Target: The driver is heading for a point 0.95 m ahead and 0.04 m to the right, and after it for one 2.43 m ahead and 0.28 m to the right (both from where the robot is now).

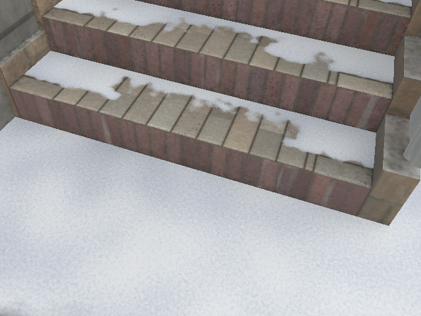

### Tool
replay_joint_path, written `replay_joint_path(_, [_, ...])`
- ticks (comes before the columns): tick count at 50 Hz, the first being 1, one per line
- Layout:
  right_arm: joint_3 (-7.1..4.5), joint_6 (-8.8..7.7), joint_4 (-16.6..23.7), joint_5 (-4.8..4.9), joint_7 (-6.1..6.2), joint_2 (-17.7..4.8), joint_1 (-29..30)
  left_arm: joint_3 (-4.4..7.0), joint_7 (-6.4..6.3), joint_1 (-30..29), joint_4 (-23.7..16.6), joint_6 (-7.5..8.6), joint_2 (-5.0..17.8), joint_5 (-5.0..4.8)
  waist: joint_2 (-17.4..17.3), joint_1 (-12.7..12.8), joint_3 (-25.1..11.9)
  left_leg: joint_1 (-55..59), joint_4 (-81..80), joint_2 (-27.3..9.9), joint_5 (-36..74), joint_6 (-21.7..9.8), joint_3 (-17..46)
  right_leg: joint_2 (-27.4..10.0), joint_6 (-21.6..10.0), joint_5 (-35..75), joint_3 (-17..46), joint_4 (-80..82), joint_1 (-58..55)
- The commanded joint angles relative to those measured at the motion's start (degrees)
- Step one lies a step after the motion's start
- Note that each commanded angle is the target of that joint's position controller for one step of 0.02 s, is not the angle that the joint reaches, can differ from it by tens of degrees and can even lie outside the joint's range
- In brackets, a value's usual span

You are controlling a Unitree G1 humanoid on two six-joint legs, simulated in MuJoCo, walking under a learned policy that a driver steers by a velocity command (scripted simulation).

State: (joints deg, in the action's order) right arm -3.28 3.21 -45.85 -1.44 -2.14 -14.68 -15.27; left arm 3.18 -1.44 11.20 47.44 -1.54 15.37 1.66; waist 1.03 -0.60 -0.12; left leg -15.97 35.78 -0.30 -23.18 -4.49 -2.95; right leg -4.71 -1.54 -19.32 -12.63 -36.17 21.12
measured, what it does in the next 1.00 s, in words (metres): walks ahead: right foot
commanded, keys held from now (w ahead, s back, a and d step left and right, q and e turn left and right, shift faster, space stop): w+q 0.20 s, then w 0.02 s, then w+e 0.76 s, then w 0.02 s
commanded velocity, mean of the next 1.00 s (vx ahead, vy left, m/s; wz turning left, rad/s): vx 0.43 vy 0.00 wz -0.09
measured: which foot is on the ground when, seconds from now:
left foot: down 0.00-0.52, up 0.54-1.00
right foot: up 0.00-0.50, down 0.52-1.00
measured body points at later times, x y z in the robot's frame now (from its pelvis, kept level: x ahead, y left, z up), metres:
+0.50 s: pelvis +0.18 +0.00 +0.00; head +0.20 +0.00 +0.45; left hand +0.33 +0.26 -0.10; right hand +0.17 -0.28 -0.13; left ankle -0.01 +0.08 -0.73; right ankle +0.30 -0.08 -0.72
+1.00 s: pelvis +0.47 -0.02 +0.01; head +0.52 -0.04 +0.45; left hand +0.45 +0.26 -0.11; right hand +0.69 -0.27 -0.08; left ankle +0.67 +0.08 -0.70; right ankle +0.30 -0.07 -0.73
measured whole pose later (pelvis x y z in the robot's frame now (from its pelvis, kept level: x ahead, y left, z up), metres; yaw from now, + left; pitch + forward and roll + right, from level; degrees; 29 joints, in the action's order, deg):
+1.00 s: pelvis +0.47 -0.02 +0.01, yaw -11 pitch +3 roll +0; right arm -0.3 -2.8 -40.1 -1.9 -1.9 -14.7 1.9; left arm 3.7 -0.6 27.2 53.0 3.3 14.4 0.3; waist -2.2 6.1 2.8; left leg -34.8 31.4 -0.9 0.2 0.8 1.2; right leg 7.9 -6.8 -20.2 13.2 -14.6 -4.9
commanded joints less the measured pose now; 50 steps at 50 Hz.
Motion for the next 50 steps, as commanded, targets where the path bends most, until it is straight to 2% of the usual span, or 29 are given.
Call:
replay_joint_path(1, [-3.0,-0.76,1.3,-0.37,1.52,-13.83,-11.94,0.47,0.65,-10.59,-9.3,0.19,2.29,0.71,-19.2,-6.11,8.13,6.25,-34.33,-21.11,-39.45,-11.82,45.68,5.6,2.41,-13.89,8.9,-17.55,30.01])
replay_joint_path(2, [-2.62,-0.65,1.5,-0.43,2.92,-11.77,-7.9,1.27,1.07,-12.02,-9.87,1.09,5.67,0.26,-12.45,-3.27,12.18,1.69,-36.0,-19.42,-35.47,-10.86,41.17,1.84,2.45,-4.64,13.83,-19.74,27.63])
replay_joint_path(3, [-2.22,-1.05,2.17,0.22,3.23,-10.96,-4.33,1.75,1.83,-8.29,-8.14,1.77,6.68,-0.32,-11.14,-0.11,11.11,1.11,-34.16,-16.2,-26.29,-9.02,35.16,1.62,2.77,1.54,14.09,-18.69,24.46])
replay_joint_path(4, [-2.27,-1.9,2.6,0.43,2.76,-10.77,-2.76,1.75,2.3,-5.5,-6.14,2.18,6.48,0.18,-9.2,0.99,9.21,3.05,-32.37,-12.79,-15.81,-7.52,29.36,1.78,3.16,5.21,13.66,-18.23,21.89])
replay_joint_path(5, [-2.23,-2.88,2.82,0.72,2.52,-10.1,-2.5,1.93,2.61,-3.77,-4.58,2.3,6.34,1.15,-7.13,0.95,6.67,5.25,-30.78,-10.43,-8.43,-6.75,25.36,2.27,3.24,8.01,12.83,-19.33,20.08])
replay_joint_path(7, [-1.95,-4.41,1.86,1.13,1.79,-8.48,-5.24,1.78,3.03,-3.1,-4.12,2.08,4.92,1.2,-5.37,0.54,3.19,9.66,-28.97,-8.84,-1.34,-6.58,22.75,2.56,3.05,10.4,12.96,-19.63,19.45])
replay_joint_path(10, [-2.31,-5.34,0.51,1.19,1.57,-8.59,-9.73,1.53,2.86,-6.33,-5.2,1.82,4.14,0.82,-6.61,-1.41,3.26,13.68,-28.52,-8.81,1.25,-7.68,23.3,2.37,3.76,11.82,13.12,-16.67,22.44])
replay_joint_path(14, [-1.97,-6.22,-1.24,0.9,2.14,-7.46,-13.04,1.0,3.21,-9.6,-5.54,2.38,3.43,0.75,-7.58,-3.73,3.91,18.13,-28.95,-9.42,6.53,-7.9,20.89,1.67,4.57,13.64,11.82,-8.38,22.72])
replay_joint_path(17, [-2.01,-6.8,-2.33,0.37,2.43,-8.07,-14.57,0.66,3.64,-13.38,-6.79,2.87,3.43,0.37,-7.36,-5.57,5.16,20.36,-28.19,-10.73,11.28,-7.98,18.86,1.54,3.32,13.16,10.79,-3.78,22.05])
replay_joint_path(19, [-1.92,-7.14,-3.13,-0.02,2.66,-8.12,-15.14,0.44,4.01,-14.77,-7.74,3.25,3.53,0.19,-7.49,-5.79,6.26,21.41,-27.16,-11.87,17.16,-7.88,17.18,1.66,1.6,11.49,10.23,-1.56,21.24])
replay_joint_path(22, [-1.98,-7.46,-3.89,-0.38,3.23,-8.7,-13.93,0.36,4.39,-13.76,-8.58,3.6,4.07,0.0,-7.48,-4.14,7.0,21.38,-25.19,-13.54,27.1,-6.59,14.17,2.65,-1.74,8.11,9.31,1.09,16.49])
replay_joint_path(23, [-1.95,-7.53,-3.83,-0.4,3.31,-8.98,-12.36,0.4,4.28,-11.46,-8.18,3.66,4.07,-0.17,-7.35,-2.57,6.46,19.91,-23.5,-13.35,33.75,-5.68,12.27,3.94,-3.08,7.21,8.41,2.6,11.57])
replay_joint_path(24, [-1.92,-7.64,-3.85,-0.37,3.31,-9.38,-10.99,0.71,3.88,-7.44,-7.03,3.7,4.38,-0.36,-7.05,-0.43,4.55,18.4,-19.3,-12.68,45.3,-4.61,10.03,6.26,-4.36,6.62,7.18,3.81,4.26])
replay_joint_path(25, [-1.89,-7.6,-4.04,-0.24,3.21,-9.72,-9.98,1.29,3.3,-0.53,-4.77,3.96,5.01,-0.41,-5.23,2.93,0.65,17.48,-10.04,-10.9,55.94,-3.53,6.91,8.86,-5.69,7.92,6.02,6.55,-4.99])
replay_joint_path(26, [-1.57,-7.68,-4.01,-0.07,3.2,-9.42,-9.82,2.13,2.65,8.78,-1.83,4.45,6.65,0.03,-3.03,6.73,-5.08,11.97,2.42,-8.35,55.42,-2.13,3.63,8.35,-7.46,8.14,8.18,7.77,-18.04])
replay_joint_path(27, [-0.42,-7.94,-1.61,1.12,2.9,-6.23,-10.84,3.62,2.0,17.5,-0.88,4.84,12.47,1.21,5.75,8.8,-11.72,-4.11,22.5,-3.56,36.23,0.58,0.05,-6.37,-12.91,-6.08,31.22,12.25,-33.23])
replay_joint_path(28, [-0.15,-8.3,-0.75,0.22,2.49,-4.26,-12.07,3.91,2.39,16.79,-0.19,4.76,14.99,0.43,13.49,5.39,-12.44,-19.2,35.3,5.73,-4.97,1.69,2.63,-15.91,-17.7,-5.27,58.09,21.65,-38.04])
replay_joint_path(29, [-0.59,-8.39,-0.27,-0.92,2.37,-7.08,-7.17,3.38,2.78,12.05,-0.18,4.49,12.05,-1.08,5.78,4.14,-5.34,-23.59,38.56,1.39,-1.0,0.68,8.25,-14.0,-16.74,-5.78,54.62,22.34,-32.49])
replay_joint_path(30, [-0.55,-9.01,0.49,-0.48,1.81,-7.55,-4.03,2.89,2.83,8.22,-1.17,4.39,9.67,-1.22,1.63,3.01,-0.52,-23.11,36.46,-1.33,4.84,0.57,7.7,-12.17,-15.72,0.5,45.6,22.24,-25.21])
replay_joint_path(31, [-0.33,-9.28,0.88,-0.45,1.5,-7.0,-2.07,2.39,2.79,6.12,-1.5,4.53,7.9,-1.0,-0.58,1.98,1.35,-21.19,32.9,-3.16,7.68,0.77,7.23,-9.04,-14.26,7.45,39.76,23.06,-20.42])
replay_joint_path(33, [-0.06,-7.92,0.9,-1.45,1.1,-6.27,-2.73,1.77,2.38,5.52,-0.84,4.94,6.18,-1.46,1.21,-0.21,1.37,-17.32,28.64,-4.55,8.69,2.71,6.56,-4.74,-12.78,16.82,33.15,24.4,-15.84])
replay_joint_path(36, [0.31,-6.15,2.07,-1.82,0.69,-5.03,-0.32,2.07,2.04,8.32,0.39,5.75,7.32,-2.23,1.22,-0.56,1.62,-18.86,24.83,-4.29,9.45,5.41,4.34,-2.8,-13.71,24.91,29.81,25.49,-14.29])
replay_joint_path(37, [0.29,-6.0,3.02,-2.12,0.55,-5.11,2.44,2.22,2.2,9.05,0.51,5.68,7.66,-2.08,0.47,0.0,2.56,-20.15,22.69,-4.35,11.47,6.28,3.73,-2.27,-13.32,25.93,29.31,26.05,-13.51])
replay_joint_path(40, [0.65,-5.86,5.88,-1.77,0.23,-4.46,10.87,2.28,2.16,12.83,1.64,5.43,7.34,-2.05,1.67,2.4,3.62,-22.91,14.03,-3.58,18.4,7.47,2.3,-0.33,-10.9,30.13,28.42,25.53,-14.45])
replay_joint_path(42, [0.86,-5.88,7.12,-1.59,0.0,-4.3,14.59,2.39,1.6,15.62,2.52,5.33,7.62,-2.04,1.93,4.0,3.31,-24.74,9.4,-2.95,22.04,7.8,2.85,-0.43,-9.8,31.29,29.91,24.65,-17.88])
replay_joint_path(43, [1.2,-5.9,7.92,-1.15,0.0,-3.84,16.49,2.33,1.26,16.66,2.91,5.35,7.62,-2.21,2.56,4.52,3.01,-24.81,6.85,-2.35,23.05,7.73,2.87,-0.24,-9.82,32.24,30.15,24.03,-19.27])
replay_joint_path(46, [1.77,-6.35,10.14,-0.75,-0.03,-3.96,22.6,2.38,0.56,18.82,3.58,5.38,7.75,-1.57,2.08,6.4,3.55,-24.26,0.43,-0.73,24.57,7.11,2.63,-0.93,-9.59,35.7,32.03,22.18,-22.65])
replay_joint_path(48, [1.9,-6.86,10.77,-0.23,0.17,-4.46,23.04,2.51,0.46,17.78,3.32,5.36,8.01,-1.25,3.02,5.84,3.43,-18.1,-3.97,0.29,25.1,5.42,2.86,-1.07,-8.45,39.26,32.4,20.87,-21.81])
replay_joint_path(50, [1.18,-7.19,8.84,-0.17,1.07,-6.54,16.2,2.75,0.34,14.49,2.77,5.76,9.25,-1.19,3.66,2.03,0.91,-5.94,-7.49,2.2,22.2,3.36,2.98,-0.7,-6.13,48.94,32.01,16.05,-20.18])
Velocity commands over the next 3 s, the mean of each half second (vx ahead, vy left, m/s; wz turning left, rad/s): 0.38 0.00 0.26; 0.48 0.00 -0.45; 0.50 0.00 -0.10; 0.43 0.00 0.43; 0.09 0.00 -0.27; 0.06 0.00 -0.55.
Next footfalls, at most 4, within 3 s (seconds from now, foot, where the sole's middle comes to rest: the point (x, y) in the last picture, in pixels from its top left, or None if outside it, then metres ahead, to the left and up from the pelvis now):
0.52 right None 0.34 -0.07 -0.76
1.06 left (192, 260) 0.71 0.05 -0.76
1.52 right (259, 231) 0.83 -0.19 -0.76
2.12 left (174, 120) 1.23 0.13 -0.59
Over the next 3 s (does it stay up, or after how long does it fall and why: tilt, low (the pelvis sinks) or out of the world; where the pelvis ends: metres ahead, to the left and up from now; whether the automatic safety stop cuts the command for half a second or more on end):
stays up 1.05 0.13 0.15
